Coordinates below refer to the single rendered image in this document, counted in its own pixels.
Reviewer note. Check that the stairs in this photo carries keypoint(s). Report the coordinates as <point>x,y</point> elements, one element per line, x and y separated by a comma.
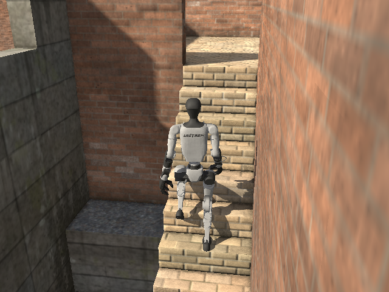
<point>228,100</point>

